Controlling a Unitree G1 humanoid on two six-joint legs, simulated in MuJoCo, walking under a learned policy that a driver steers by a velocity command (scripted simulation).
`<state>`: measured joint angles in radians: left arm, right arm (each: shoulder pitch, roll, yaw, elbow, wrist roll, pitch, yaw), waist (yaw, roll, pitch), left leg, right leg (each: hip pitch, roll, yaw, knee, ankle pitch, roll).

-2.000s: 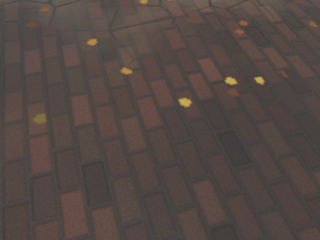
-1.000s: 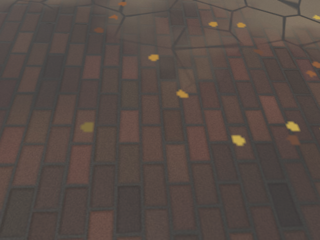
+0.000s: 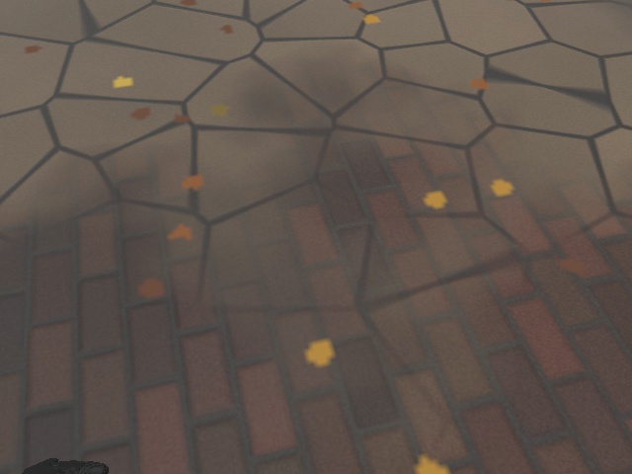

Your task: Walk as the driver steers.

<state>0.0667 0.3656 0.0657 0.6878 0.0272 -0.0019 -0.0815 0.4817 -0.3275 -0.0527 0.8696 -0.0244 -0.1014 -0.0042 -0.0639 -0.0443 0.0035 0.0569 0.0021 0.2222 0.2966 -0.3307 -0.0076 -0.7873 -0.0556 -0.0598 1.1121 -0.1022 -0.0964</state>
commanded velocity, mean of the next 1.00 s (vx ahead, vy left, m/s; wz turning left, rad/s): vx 0.54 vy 0.00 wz -0.52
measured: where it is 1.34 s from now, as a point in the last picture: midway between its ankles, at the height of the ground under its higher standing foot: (349, 388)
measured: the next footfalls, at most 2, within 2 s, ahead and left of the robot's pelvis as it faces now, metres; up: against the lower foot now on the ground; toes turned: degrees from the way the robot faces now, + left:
right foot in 0.16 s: +0.33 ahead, -0.04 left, +0.00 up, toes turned -13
left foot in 0.54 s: +0.77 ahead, -0.02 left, +0.00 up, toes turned -29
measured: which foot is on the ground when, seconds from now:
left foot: down 0.00-0.14, up 0.16-0.52, down 0.54-1.00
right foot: up 0.00-0.14, down 0.16-0.54, up 0.56-0.90, down 0.92-1.00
